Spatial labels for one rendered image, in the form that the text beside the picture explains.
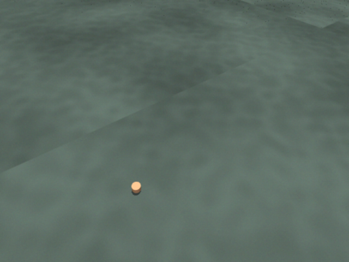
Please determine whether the tin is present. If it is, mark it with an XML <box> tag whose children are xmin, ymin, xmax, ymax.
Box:
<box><xmin>131</xmin><ymin>182</ymin><xmax>141</xmax><ymax>193</ymax></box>

